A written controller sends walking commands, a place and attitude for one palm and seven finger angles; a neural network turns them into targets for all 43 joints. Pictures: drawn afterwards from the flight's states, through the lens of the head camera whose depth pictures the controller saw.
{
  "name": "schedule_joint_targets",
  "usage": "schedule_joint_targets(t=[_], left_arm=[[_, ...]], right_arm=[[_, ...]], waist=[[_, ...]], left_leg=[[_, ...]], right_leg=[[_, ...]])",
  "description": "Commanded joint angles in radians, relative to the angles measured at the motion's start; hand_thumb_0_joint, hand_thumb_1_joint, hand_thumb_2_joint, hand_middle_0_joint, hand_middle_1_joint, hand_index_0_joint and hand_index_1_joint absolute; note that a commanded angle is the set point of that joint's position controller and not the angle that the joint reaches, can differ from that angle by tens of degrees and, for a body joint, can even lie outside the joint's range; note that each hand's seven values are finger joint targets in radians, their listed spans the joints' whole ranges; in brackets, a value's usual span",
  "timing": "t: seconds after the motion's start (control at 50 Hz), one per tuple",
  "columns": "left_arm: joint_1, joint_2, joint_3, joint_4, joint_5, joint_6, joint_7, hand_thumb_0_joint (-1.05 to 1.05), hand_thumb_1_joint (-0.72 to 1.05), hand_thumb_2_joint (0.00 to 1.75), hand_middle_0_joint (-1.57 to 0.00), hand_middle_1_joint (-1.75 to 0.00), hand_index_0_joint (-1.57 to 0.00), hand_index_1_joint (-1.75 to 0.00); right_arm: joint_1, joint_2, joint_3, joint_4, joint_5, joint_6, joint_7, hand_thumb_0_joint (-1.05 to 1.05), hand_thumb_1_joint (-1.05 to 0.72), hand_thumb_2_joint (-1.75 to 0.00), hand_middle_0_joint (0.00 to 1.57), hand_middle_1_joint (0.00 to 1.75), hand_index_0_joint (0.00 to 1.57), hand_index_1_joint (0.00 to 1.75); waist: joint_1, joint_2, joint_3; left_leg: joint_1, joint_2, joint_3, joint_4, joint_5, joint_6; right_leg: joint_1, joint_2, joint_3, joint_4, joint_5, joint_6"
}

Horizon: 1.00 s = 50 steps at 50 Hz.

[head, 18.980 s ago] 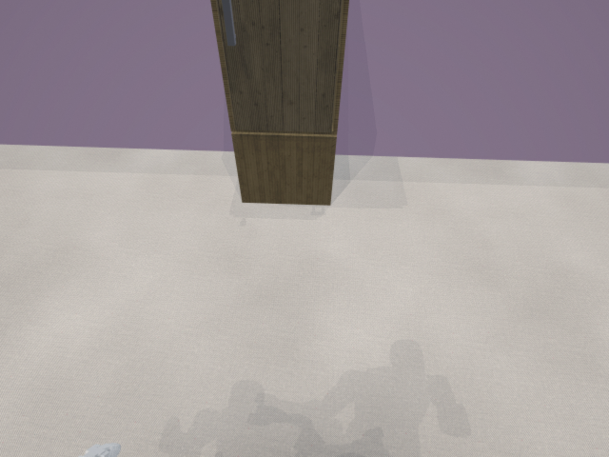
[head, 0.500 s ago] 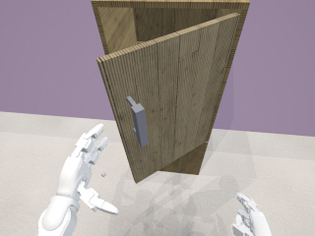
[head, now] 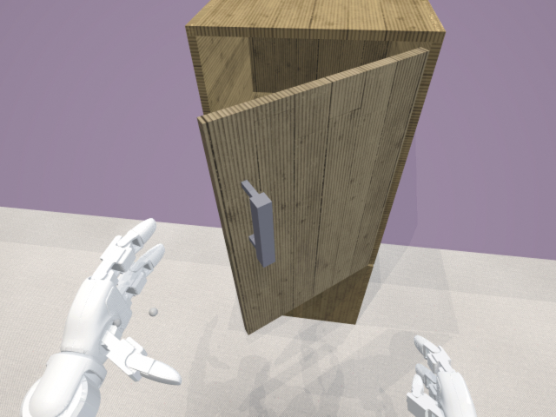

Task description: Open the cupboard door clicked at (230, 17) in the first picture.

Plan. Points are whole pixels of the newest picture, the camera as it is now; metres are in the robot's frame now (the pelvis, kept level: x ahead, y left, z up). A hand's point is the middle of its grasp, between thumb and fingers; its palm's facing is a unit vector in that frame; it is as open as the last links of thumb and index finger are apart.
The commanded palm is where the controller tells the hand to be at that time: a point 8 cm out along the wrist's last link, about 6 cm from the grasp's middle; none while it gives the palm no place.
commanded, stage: draw the hand back to the body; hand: left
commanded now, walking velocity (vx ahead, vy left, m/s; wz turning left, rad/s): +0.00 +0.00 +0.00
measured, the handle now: (257, 224) +0.38 +0.07 +0.09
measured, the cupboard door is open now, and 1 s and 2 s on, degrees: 40 40 40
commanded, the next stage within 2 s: step back with the hand held close in 1.08 s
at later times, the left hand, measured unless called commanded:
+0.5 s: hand (85, 282) +0.22 +0.24 +0.15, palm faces +0.34 -0.86 -0.39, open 11.5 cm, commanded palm +0.18 +0.29 +0.17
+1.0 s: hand (60, 280) +0.22 +0.26 +0.17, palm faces +0.42 -0.82 -0.40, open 7.5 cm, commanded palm +0.17 +0.30 +0.19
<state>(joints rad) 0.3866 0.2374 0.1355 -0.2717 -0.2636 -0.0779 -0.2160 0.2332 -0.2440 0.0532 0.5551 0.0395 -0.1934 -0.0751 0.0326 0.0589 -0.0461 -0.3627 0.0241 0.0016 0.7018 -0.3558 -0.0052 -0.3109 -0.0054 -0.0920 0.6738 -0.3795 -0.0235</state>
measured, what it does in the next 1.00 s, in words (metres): stands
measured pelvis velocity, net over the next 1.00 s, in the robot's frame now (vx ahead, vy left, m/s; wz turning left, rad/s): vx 0.02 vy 0.01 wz -0.04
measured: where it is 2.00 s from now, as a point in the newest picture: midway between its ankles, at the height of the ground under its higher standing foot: outside the picture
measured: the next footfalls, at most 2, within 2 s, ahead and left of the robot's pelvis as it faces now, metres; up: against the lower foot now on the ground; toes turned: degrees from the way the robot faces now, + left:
none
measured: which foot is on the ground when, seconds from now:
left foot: down 0.00-1.00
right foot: down 0.00-1.00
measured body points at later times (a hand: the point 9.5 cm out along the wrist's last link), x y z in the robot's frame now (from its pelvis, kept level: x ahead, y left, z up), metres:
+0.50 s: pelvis +0.02 +0.01 +0.02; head +0.01 -0.01 +0.47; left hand +0.20 +0.29 +0.17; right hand +0.20 -0.21 -0.07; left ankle +0.01 +0.12 -0.72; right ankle -0.01 -0.10 -0.72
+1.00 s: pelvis +0.02 +0.01 +0.03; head +0.01 -0.01 +0.47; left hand +0.19 +0.30 +0.19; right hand +0.20 -0.22 -0.06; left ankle +0.01 +0.12 -0.72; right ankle -0.01 -0.10 -0.72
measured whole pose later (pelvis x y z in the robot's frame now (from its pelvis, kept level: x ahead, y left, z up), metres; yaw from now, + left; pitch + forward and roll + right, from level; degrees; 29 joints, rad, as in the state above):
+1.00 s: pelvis +0.02 +0.01 +0.03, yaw -2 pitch -4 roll +0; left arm 0.47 0.32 0.31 -0.37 -0.05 -0.09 0.12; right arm 0.18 -0.23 0.01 0.65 -0.01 -0.09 -0.07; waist 0.07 0.06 0.03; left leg -0.08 0.02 0.04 0.39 -0.24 0.00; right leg -0.04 0.01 -0.05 0.35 -0.24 -0.01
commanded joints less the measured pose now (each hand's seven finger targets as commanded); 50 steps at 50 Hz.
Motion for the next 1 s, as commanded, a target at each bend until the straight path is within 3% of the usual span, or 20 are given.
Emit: schedule_joint_targets(t=[0.0, 0.02, 0.04, 0.08, 0.12, 0.18, 0.2, 0.26, 0.3, 0.42, 0.46, 0.5, 0.56, 0.64, 0.68, 0.74, 0.76, 0.84, 0.9, 0.98], left_arm=[[-0.157, 0.267, 0.134, -0.299, 0.110, -0.058, 0.130, 0.00, -0.29, 0.39, -0.16, -0.30, -0.16, -0.30], [-0.122, 0.158, 0.072, -0.292, 0.128, -0.053, 0.192, 0.00, -0.26, 0.40, -0.16, -0.30, -0.16, -0.30], [-0.063, 0.124, 0.043, -0.260, 0.153, -0.045, 0.231, 0.00, -0.22, 0.42, -0.16, -0.30, -0.16, -0.30], [-0.054, 0.143, 0.053, -0.284, 0.179, -0.044, 0.276, 0.00, -0.15, 0.45, -0.16, -0.30, -0.16, -0.30], [-0.047, 0.160, 0.070, -0.282, 0.195, -0.048, 0.305, 0.00, -0.08, 0.48, -0.16, -0.30, -0.16, -0.30], [-0.059, 0.176, 0.088, -0.311, 0.216, -0.062, 0.331, 0.00, 0.02, 0.52, -0.17, -0.30, -0.17, -0.30], [-0.054, 0.192, 0.102, -0.297, 0.220, -0.062, 0.337, 0.00, 0.06, 0.54, -0.17, -0.30, -0.17, -0.30], [-0.044, 0.190, 0.113, -0.321, 0.226, -0.067, 0.347, 0.00, 0.17, 0.58, -0.17, -0.30, -0.17, -0.30], [-0.007, 0.210, 0.146, -0.290, 0.226, -0.065, 0.350, 0.00, 0.23, 0.62, -0.18, -0.30, -0.18, -0.30], [0.018, 0.229, 0.198, -0.328, 0.225, -0.068, 0.350, 0.00, 0.44, 0.70, -0.18, -0.30, -0.18, -0.30], [0.028, 0.228, 0.210, -0.319, 0.221, -0.066, 0.348, 0.00, 0.51, 0.74, -0.19, -0.30, -0.19, -0.30], [0.030, 0.257, 0.246, -0.314, 0.221, -0.066, 0.350, 0.00, 0.58, 0.76, -0.19, -0.30, -0.19, -0.30], [0.033, 0.258, 0.266, -0.317, 0.215, -0.065, 0.349, 0.00, 0.69, 0.81, -0.19, -0.30, -0.19, -0.30], [0.010, 0.276, 0.299, -0.326, 0.212, -0.070, 0.352, 0.00, 0.83, 0.87, -0.20, -0.30, -0.20, -0.30], [0.009, 0.299, 0.330, -0.335, 0.210, -0.074, 0.356, 0.00, 0.90, 0.90, -0.20, -0.30, -0.20, -0.30], [0.025, 0.250, 0.285, -0.295, 0.208, -0.068, 0.349, 0.00, 0.90, 0.90, -0.20, -0.30, -0.20, -0.30], [0.012, 0.249, 0.279, -0.303, 0.209, -0.067, 0.347, 0.00, 0.90, 0.90, -0.20, -0.30, -0.20, -0.30], [0.008, 0.268, 0.296, -0.305, 0.210, -0.073, 0.350, 0.00, 0.90, 0.90, -0.20, -0.30, -0.20, -0.30], [-0.009, 0.294, 0.313, -0.325, 0.213, -0.079, 0.353, 0.00, 0.90, 0.90, -0.20, -0.30, -0.20, -0.30], [-0.005, 0.284, 0.307, -0.331, 0.210, -0.084, 0.354, 0.00, 0.90, 0.90, -0.20, -0.30, -0.20, -0.30]], right_arm=[[-0.131, -0.085, -0.045, -0.150, -0.014, -0.057, -0.036, 0.00, -0.90, -0.90, 0.20, 0.30, 0.20, 0.30], [-0.141, -0.066, -0.033, -0.149, -0.026, -0.053, -0.040, 0.00, -0.90, -0.90, 0.20, 0.30, 0.20, 0.30], [-0.129, -0.067, -0.033, -0.135, -0.028, -0.043, -0.039, 0.00, -0.90, -0.90, 0.20, 0.30, 0.20, 0.30], [-0.142, -0.072, -0.034, -0.128, -0.034, -0.024, -0.035, 0.00, -0.90, -0.90, 0.20, 0.30, 0.20, 0.30], [-0.151, -0.074, -0.035, -0.117, -0.039, -0.012, -0.034, 0.00, -0.90, -0.90, 0.20, 0.30, 0.20, 0.30], [-0.162, -0.072, -0.037, -0.108, -0.043, -0.004, -0.031, 0.00, -0.90, -0.90, 0.20, 0.30, 0.20, 0.30], [-0.165, -0.077, -0.038, -0.099, -0.045, -0.001, -0.032, 0.00, -0.90, -0.90, 0.20, 0.30, 0.20, 0.30], [-0.168, -0.075, -0.040, -0.097, -0.047, 0.005, -0.026, 0.00, -0.90, -0.90, 0.20, 0.30, 0.20, 0.30], [-0.173, -0.079, -0.045, -0.088, -0.048, 0.013, -0.024, 0.00, -0.90, -0.90, 0.20, 0.30, 0.20, 0.30], [-0.170, -0.078, -0.054, -0.085, -0.048, 0.031, -0.010, 0.00, -0.90, -0.90, 0.20, 0.30, 0.20, 0.30], [-0.172, -0.079, -0.060, -0.085, -0.045, 0.039, -0.007, 0.00, -0.90, -0.90, 0.20, 0.30, 0.20, 0.30], [-0.174, -0.082, -0.063, -0.079, -0.048, 0.040, -0.007, 0.00, -0.90, -0.90, 0.20, 0.30, 0.20, 0.30], [-0.171, -0.078, -0.068, -0.080, -0.044, 0.049, -0.006, 0.00, -0.90, -0.90, 0.20, 0.30, 0.20, 0.30], [-0.174, -0.078, -0.069, -0.074, -0.042, 0.051, -0.006, 0.00, -0.90, -0.90, 0.20, 0.30, 0.20, 0.30], [-0.171, -0.079, -0.073, -0.074, -0.042, 0.049, -0.006, 0.00, -0.90, -0.90, 0.20, 0.30, 0.20, 0.30], [-0.170, -0.082, -0.075, -0.071, -0.042, 0.053, -0.003, 0.00, -0.90, -0.90, 0.20, 0.30, 0.20, 0.30], [-0.173, -0.087, -0.077, -0.073, -0.041, 0.054, -0.002, 0.00, -0.90, -0.90, 0.20, 0.30, 0.20, 0.30], [-0.178, -0.084, -0.079, -0.074, -0.043, 0.053, -0.005, 0.00, -0.90, -0.90, 0.20, 0.30, 0.20, 0.30], [-0.184, -0.084, -0.077, -0.069, -0.043, 0.047, -0.008, 0.00, -0.90, -0.90, 0.20, 0.30, 0.20, 0.30], [-0.182, -0.076, -0.076, -0.068, -0.043, 0.040, -0.010, 0.00, -0.90, -0.90, 0.20, 0.30, 0.20, 0.30]], waist=[[0.028, -0.043, -0.072], [0.007, -0.055, -0.009], [0.004, -0.058, 0.008], [0.008, -0.026, -0.004], [0.010, -0.045, -0.009], [0.014, 0.007, -0.027], [0.016, -0.012, -0.013], [0.019, 0.009, -0.040], [0.026, -0.029, -0.029], [0.032, 0.015, -0.048], [0.030, -0.018, -0.035], [0.037, -0.003, -0.030], [0.035, -0.014, -0.029], [0.035, 0.017, -0.016], [0.039, 0.015, -0.038], [0.030, -0.025, -0.004], [0.029, -0.002, -0.008], [0.034, -0.024, -0.018], [0.037, 0.003, -0.019], [0.035, 0.009, -0.013]], left_leg=[[0.096, -0.031, -0.006, -0.145, 0.152, 0.027], [0.108, -0.034, -0.006, -0.161, 0.144, 0.027], [0.133, -0.027, -0.002, -0.175, 0.152, 0.028], [0.170, -0.023, 0.000, -0.209, 0.174, 0.028], [0.193, -0.018, 0.000, -0.243, 0.195, 0.028], [0.239, -0.016, 0.003, -0.283, 0.226, 0.025], [0.242, -0.012, 0.000, -0.292, 0.239, 0.025], [0.274, -0.010, 0.000, -0.319, 0.301, 0.022], [0.279, -0.007, 0.004, -0.324, 0.331, 0.023], [0.303, -0.005, 0.009, -0.333, 0.429, 0.017], [0.307, 0.000, 0.011, -0.333, 0.446, 0.018], [0.305, -0.002, 0.016, -0.327, 0.464, 0.018], [0.315, 0.001, 0.021, -0.327, 0.473, 0.019], [0.318, 0.001, 0.018, -0.333, 0.465, 0.016], [0.323, 0.001, 0.016, -0.333, 0.469, 0.016], [0.317, 0.002, 0.021, -0.335, 0.455, 0.020], [0.321, 0.002, 0.023, -0.336, 0.447, 0.020], [0.317, -0.002, 0.025, -0.340, 0.411, 0.024], [0.319, -0.007, 0.025, -0.338, 0.394, 0.022], [0.317, -0.008, 0.025, -0.342, 0.372, 0.022]], right_leg=[[0.040, -0.005, 0.089, -0.218, 0.196, 0.008], [0.025, -0.012, 0.081, -0.246, 0.173, 0.011], [0.030, -0.012, 0.071, -0.253, 0.178, 0.015], [0.066, -0.010, 0.067, -0.269, 0.194, 0.014], [0.108, -0.009, 0.062, -0.286, 0.215, 0.014], [0.148, -0.005, 0.058, -0.302, 0.232, 0.008], [0.159, -0.002, 0.058, -0.313, 0.243, 0.007], [0.202, 0.000, 0.053, -0.312, 0.297, 0.005], [0.221, 0.002, 0.054, -0.326, 0.325, 0.006], [0.261, 0.002, 0.054, -0.326, 0.398, 0.007], [0.253, 0.006, 0.052, -0.330, 0.407, 0.011], [0.260, 0.005, 0.056, -0.335, 0.431, 0.010], [0.250, 0.005, 0.056, -0.336, 0.437, 0.014], [0.248, 0.008, 0.057, -0.344, 0.421, 0.012], [0.257, 0.007, 0.057, -0.342, 0.424, 0.012], [0.241, 0.008, 0.055, -0.352, 0.424, 0.016], [0.237, 0.008, 0.058, -0.354, 0.414, 0.016], [0.248, 0.007, 0.060, -0.358, 0.403, 0.017], [0.248, 0.007, 0.064, -0.368, 0.392, 0.013], [0.242, 0.007, 0.065, -0.371, 0.373, 0.014]])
